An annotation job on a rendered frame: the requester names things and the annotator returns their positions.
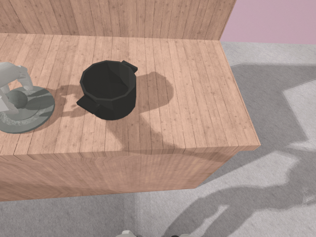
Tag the knob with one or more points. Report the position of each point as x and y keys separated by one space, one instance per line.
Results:
x=18 y=98

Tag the robot left hand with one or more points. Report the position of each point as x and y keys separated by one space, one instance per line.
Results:
x=8 y=73

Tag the pot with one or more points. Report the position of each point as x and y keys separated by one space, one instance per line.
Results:
x=109 y=89

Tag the table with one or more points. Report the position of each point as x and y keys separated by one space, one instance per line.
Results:
x=189 y=117

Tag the lid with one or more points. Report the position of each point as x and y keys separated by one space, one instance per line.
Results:
x=37 y=111

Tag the left robot shin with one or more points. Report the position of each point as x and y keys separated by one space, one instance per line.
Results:
x=127 y=232

